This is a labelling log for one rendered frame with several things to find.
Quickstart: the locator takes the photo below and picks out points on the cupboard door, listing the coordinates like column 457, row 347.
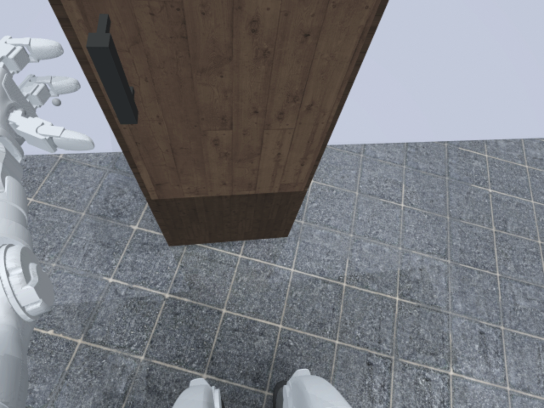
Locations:
column 234, row 97

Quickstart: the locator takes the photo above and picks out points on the robot left hand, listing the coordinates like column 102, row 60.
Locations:
column 32, row 93

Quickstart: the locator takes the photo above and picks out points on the right robot shin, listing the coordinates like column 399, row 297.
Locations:
column 298, row 373

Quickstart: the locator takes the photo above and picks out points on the robot left thigh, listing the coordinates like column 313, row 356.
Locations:
column 200, row 396

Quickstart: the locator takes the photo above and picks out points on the robot left forearm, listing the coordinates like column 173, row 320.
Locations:
column 13, row 199

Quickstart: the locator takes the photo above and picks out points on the handle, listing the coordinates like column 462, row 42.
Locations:
column 105, row 58

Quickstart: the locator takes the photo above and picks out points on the left robot upper arm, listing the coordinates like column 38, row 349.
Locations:
column 25, row 293

